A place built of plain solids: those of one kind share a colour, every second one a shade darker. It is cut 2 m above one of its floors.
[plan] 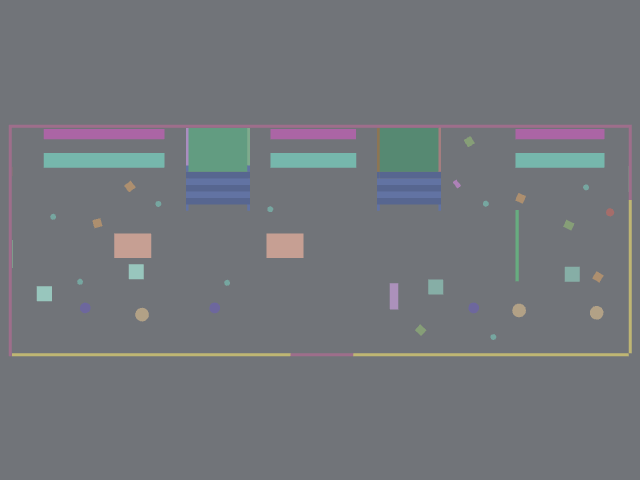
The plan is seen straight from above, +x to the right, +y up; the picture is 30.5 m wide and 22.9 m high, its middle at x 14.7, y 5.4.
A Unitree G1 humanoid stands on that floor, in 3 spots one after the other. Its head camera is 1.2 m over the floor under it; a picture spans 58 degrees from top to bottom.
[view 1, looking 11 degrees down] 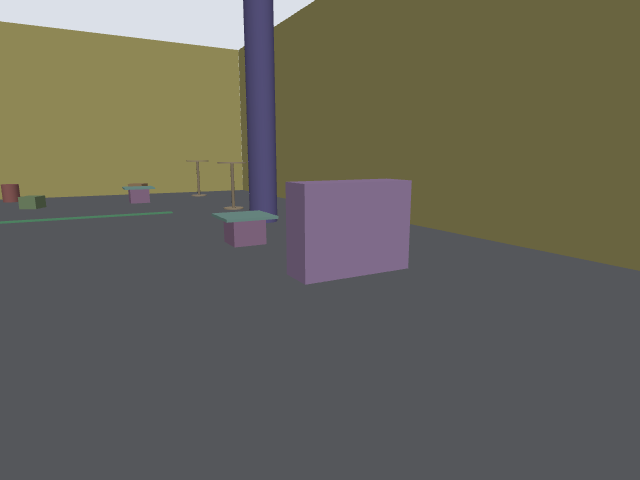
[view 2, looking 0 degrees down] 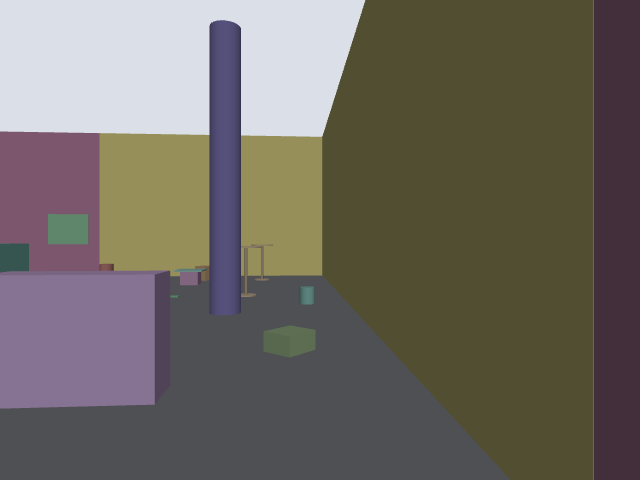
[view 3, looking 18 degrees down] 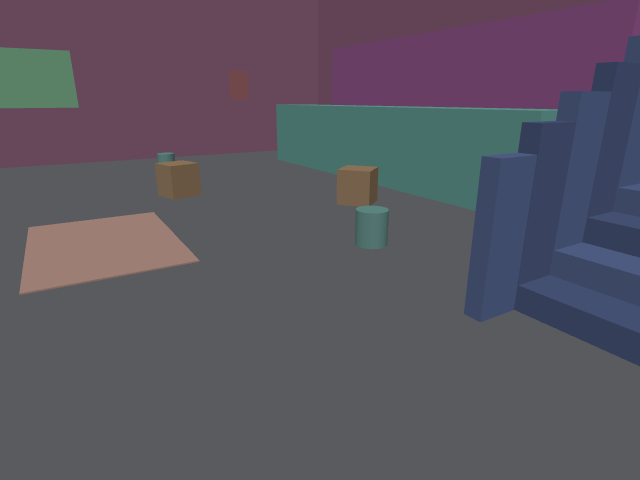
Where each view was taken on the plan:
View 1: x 14.50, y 5.13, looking -29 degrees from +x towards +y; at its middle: recycling_station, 4.10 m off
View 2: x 14.79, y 1.10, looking -4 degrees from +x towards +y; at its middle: window_wall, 14.68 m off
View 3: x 9.83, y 4.89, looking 149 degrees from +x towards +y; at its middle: ground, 3.88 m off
